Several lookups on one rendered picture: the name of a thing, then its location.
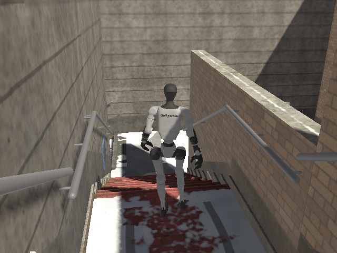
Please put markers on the robot head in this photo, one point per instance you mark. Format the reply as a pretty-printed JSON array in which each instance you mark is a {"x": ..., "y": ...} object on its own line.
[{"x": 170, "y": 91}]

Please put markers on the right robot foot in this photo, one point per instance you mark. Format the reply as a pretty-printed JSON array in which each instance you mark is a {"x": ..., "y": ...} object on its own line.
[{"x": 182, "y": 205}]

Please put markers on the robot left hand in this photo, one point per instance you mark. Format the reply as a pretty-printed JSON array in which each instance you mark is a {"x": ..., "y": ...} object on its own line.
[{"x": 144, "y": 147}]

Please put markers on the robot right hand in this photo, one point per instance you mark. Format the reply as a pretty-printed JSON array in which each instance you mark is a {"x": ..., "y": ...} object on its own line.
[{"x": 199, "y": 162}]

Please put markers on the robot right forearm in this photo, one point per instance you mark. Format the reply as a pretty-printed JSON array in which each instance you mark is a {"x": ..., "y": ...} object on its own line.
[{"x": 195, "y": 144}]

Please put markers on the robot left upper arm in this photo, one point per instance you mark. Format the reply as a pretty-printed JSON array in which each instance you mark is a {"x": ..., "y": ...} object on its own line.
[{"x": 150, "y": 119}]

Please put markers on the robot right upper arm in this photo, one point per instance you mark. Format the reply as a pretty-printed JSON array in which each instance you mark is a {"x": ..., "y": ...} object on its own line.
[{"x": 188, "y": 121}]

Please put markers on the robot left forearm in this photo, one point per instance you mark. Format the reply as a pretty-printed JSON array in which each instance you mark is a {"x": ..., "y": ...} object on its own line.
[{"x": 145, "y": 136}]

